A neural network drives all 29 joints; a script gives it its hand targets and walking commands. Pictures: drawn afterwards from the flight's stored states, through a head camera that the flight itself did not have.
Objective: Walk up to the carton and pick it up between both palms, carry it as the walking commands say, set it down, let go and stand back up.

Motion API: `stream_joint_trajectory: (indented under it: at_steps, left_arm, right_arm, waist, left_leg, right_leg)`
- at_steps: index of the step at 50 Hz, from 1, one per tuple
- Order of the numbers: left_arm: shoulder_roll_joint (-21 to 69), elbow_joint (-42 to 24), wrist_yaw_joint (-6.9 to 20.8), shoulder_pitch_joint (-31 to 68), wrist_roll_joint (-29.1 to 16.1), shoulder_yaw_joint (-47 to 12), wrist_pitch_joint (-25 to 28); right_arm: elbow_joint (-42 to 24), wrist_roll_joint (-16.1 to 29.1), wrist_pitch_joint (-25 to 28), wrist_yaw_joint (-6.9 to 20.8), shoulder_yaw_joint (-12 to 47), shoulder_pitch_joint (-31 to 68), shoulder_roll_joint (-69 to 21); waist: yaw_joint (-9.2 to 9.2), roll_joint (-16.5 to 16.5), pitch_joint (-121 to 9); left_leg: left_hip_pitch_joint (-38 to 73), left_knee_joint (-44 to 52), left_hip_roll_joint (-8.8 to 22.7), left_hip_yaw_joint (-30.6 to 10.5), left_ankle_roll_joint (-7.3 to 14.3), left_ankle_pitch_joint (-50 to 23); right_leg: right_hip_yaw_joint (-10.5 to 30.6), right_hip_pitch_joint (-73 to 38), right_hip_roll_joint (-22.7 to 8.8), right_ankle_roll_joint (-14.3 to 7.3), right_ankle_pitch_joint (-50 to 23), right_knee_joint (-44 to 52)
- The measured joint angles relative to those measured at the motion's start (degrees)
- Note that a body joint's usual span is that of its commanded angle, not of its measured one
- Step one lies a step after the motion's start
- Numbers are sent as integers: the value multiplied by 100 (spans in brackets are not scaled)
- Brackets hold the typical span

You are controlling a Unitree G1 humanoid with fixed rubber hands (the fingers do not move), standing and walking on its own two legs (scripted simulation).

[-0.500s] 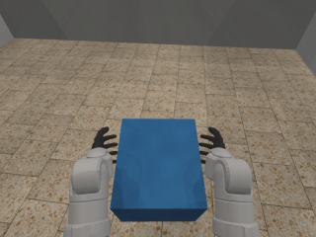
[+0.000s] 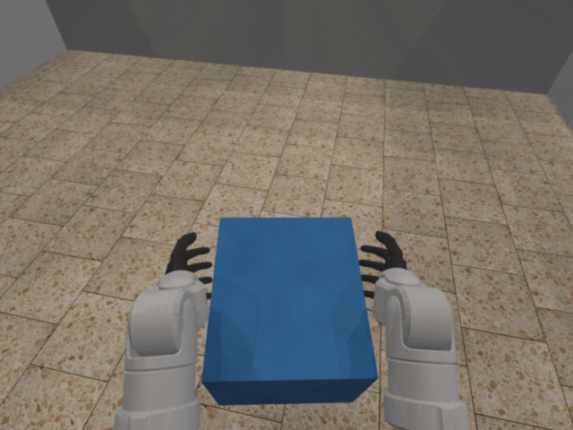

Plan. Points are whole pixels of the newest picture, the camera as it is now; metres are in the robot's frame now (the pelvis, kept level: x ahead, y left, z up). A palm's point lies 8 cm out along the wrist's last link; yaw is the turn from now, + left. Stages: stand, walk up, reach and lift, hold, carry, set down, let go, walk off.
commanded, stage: carry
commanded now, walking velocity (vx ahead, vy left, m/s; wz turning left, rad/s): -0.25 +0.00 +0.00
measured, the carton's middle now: (286, 309) +0.32 +0.01 +0.00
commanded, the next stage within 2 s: none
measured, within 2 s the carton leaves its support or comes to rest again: neither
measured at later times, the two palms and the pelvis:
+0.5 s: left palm out of the picture +0.06 +0.19 +0.08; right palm out of the picture +0.09 -0.08 +0.10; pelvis -0.22 +0.02 +0.01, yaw +2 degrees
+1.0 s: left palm out of the picture -0.12 +0.12 +0.10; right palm out of the picture -0.13 -0.15 +0.09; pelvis -0.43 +0.00 +0.01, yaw +0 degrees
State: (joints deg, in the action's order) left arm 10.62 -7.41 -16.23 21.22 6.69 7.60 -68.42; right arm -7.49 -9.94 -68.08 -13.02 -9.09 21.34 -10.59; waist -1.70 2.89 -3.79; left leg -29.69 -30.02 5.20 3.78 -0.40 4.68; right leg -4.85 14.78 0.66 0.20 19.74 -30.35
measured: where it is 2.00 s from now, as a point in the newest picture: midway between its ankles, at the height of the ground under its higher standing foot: outside the picture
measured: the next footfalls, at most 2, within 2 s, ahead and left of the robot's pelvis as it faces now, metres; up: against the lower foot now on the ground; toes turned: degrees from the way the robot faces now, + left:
left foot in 0.34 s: -0.16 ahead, +0.13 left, +0.00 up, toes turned +7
right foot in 0.72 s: -0.32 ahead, -0.11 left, +0.00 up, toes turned -5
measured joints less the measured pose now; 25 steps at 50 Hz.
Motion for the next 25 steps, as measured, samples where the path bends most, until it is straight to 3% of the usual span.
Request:
stream_joint_trajectory:
  at_steps: [3,6,8,11,15,17,18,19,22,25]
  left_arm:
    - [-39,229,39,-106,-3,-184,-13]
    - [-39,290,205,-102,97,-130,-21]
    - [-15,261,323,-38,181,-20,17]
    - [20,171,419,58,263,104,70]
    - [28,113,410,81,317,104,61]
    - [14,88,380,45,314,79,29]
    - [-1,88,369,13,307,85,34]
    - [-41,81,326,-97,257,65,32]
    - [-136,3,109,-412,12,-34,-55]
    - [-130,-68,-136,-375,-190,-75,-100]
  right_arm:
    - [-71,240,-79,-205,73,-324,104]
    - [-113,493,-138,-490,128,-373,122]
    - [-151,557,-137,-607,141,-288,100]
    - [-196,539,-111,-645,90,-116,39]
    - [-137,458,-73,-536,28,-22,8]
    - [-82,435,-61,-490,32,-21,7]
    - [-22,436,-21,-475,67,-44,11]
    - [83,439,18,-461,139,-91,21]
    - [275,427,-21,-404,300,-189,61]
    - [240,315,-33,-243,196,-138,46]
  waist:
    - [163,-73,129]
    - [315,-179,202]
    - [374,-229,202]
    - [408,-302,137]
    - [368,-405,12]
    - [339,-423,-36]
    - [322,-552,-8]
    - [289,-612,19]
    - [99,-424,104]
    - [-90,-357,138]
  left_leg:
    - [-320,-1480,-226,-15,-149,1731]
    - [-519,-3205,-459,-86,-219,2046]
    - [-399,-3586,-489,-69,-290,2060]
    - [60,-3030,-479,-44,-334,2260]
    - [899,-1392,-518,9,-206,2377]
    - [1404,-276,-499,85,-145,1895]
    - [1433,-35,-563,118,-80,1473]
    - [1350,-72,-586,107,10,1302]
    - [1194,-131,-341,11,152,1139]
    - [1040,-7,-188,-66,147,868]
  right_leg:
    - [69,236,-158,-153,-153,-239]
    - [159,409,-347,-142,-403,-193]
    - [207,576,-420,-133,-592,-162]
    - [223,877,-495,-124,-854,-137]
    - [149,1239,-566,-72,-1226,-45]
    - [77,1416,-566,-22,-1416,-23]
    - [84,1491,-646,13,-1490,-54]
    - [87,1543,-656,96,-1120,-142]
    - [125,1843,-323,262,290,-1720]
    - [253,1927,-73,319,357,-3093]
